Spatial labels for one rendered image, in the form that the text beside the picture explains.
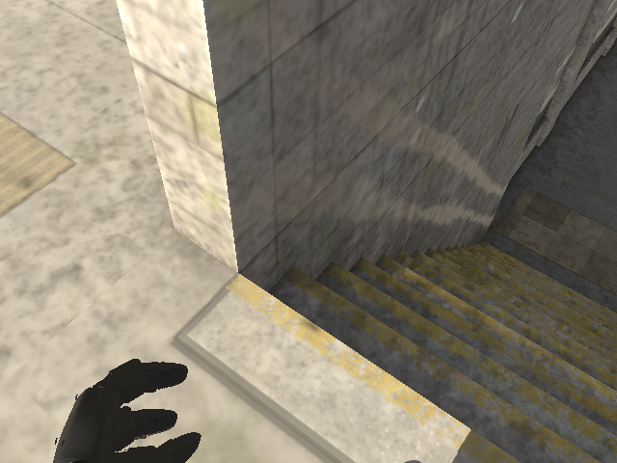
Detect stairs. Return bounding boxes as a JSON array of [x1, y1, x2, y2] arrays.
[[268, 241, 617, 463]]

